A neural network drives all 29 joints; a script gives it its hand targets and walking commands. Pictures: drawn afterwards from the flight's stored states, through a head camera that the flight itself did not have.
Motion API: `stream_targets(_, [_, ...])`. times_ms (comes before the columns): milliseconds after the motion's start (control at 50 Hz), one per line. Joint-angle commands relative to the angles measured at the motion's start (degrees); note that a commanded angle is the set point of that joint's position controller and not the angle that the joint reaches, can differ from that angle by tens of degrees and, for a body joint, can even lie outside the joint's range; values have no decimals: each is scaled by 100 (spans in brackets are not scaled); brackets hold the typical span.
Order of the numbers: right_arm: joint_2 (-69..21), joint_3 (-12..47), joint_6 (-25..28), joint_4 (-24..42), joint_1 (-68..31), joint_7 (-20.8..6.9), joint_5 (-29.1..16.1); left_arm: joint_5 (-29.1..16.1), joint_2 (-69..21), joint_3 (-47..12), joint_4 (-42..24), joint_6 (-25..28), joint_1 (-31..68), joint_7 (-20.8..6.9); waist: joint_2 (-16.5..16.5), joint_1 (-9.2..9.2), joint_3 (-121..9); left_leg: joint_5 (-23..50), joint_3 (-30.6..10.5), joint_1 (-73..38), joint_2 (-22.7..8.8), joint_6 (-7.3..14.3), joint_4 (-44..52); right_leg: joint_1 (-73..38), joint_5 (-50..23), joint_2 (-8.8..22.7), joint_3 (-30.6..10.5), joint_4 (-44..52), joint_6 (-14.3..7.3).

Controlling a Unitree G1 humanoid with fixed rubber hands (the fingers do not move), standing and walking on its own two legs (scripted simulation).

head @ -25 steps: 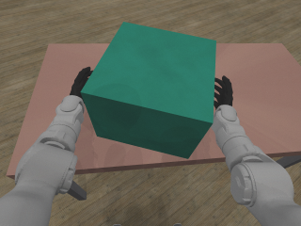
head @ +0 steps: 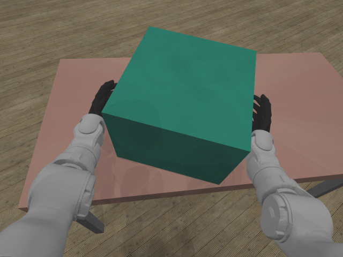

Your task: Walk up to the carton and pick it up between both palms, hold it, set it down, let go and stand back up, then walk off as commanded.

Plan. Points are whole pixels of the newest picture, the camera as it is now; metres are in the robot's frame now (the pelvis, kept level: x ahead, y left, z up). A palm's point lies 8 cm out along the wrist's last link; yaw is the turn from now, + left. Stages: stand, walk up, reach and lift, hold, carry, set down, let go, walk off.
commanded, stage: reach and lift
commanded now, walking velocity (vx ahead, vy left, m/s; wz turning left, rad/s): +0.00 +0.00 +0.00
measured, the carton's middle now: (184, 105) +0.51 -0.04 +0.03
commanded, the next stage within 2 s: none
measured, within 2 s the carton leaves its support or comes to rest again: neither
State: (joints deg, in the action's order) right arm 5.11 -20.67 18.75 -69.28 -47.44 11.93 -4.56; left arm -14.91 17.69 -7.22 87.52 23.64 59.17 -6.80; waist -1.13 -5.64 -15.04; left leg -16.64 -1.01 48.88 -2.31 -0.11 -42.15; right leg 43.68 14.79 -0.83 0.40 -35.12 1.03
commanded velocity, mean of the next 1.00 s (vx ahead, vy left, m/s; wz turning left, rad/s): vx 0.00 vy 0.00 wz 0.00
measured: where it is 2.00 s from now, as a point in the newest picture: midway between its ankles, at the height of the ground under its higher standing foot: outside the picture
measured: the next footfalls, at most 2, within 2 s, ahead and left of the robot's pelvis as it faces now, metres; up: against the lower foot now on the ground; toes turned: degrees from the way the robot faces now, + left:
none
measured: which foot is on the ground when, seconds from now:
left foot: down 0.00-1.00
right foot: down 0.00-1.00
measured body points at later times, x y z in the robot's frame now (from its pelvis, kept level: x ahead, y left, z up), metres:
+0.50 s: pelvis +0.01 -0.01 +0.02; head +0.05 +0.01 +0.47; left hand +0.46 +0.15 +0.11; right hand +0.40 -0.24 +0.09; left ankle +0.02 +0.10 -0.71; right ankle +0.00 -0.15 -0.71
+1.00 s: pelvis -0.01 -0.03 +0.03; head -0.01 -0.01 +0.48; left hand +0.44 +0.14 +0.15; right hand +0.38 -0.25 +0.13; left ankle +0.02 +0.10 -0.71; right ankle +0.00 -0.15 -0.71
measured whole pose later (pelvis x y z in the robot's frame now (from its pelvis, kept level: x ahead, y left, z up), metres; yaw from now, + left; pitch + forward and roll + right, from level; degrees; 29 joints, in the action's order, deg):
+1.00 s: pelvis -0.01 -0.03 +0.03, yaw +1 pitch +11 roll -2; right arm 5.9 -14.1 -1.1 -48.3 -36.5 11.4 -4.6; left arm -14.7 17.5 -7.6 74.2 9.1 51.8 -6.2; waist -1.1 -5.6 -13.1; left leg -10.4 -1.0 28.8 -2.3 -0.7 -27.9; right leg 25.1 10.3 -0.8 0.6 -24.1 1.0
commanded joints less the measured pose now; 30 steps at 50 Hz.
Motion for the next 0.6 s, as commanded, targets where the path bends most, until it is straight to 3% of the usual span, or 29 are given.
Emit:
stream_targets(0, [-2955, 1570, 448, 1783, -4122, -1371, 913, 801, -3658, -712, -2131, 706, 4574, -243, -1176, -499, -4471, 4070, -138, -4706, 66, -651, 295, -1784, -2381, -335, 557, 432, -172])
stream_targets(180, [-2962, 1765, 415, 1831, -3717, -1365, 806, 917, -3668, -614, -2351, 633, 4077, -241, -1059, -353, -4239, 4458, -89, -5097, 94, -641, 583, -2187, -2581, -338, 514, 792, -163])
stream_targets(360, [-3128, 2350, 128, 2361, -3215, -1375, 558, 1066, -3591, -351, -2623, 350, 3216, -316, -651, -7, -3687, 4639, 22, -5151, 224, -508, 886, -2984, -2974, -292, 388, 1037, -106])
stream_targets(480, [-3386, 2891, -239, 2955, -3241, -1421, 288, 956, -3696, -367, -3140, 142, 3251, -331, -413, 205, -3517, 4265, 39, -4837, 350, -375, 1114, -3472, -3179, -236, 231, 1043, 14])
stream_targets(580, [-3544, 3260, -554, 3495, -3331, -1461, 111, 761, -3794, -490, -3499, -68, 3341, -357, -229, 263, -3379, 3515, 40, -4395, 444, -227, 1357, -3786, -3003, -154, 96, 1040, 106])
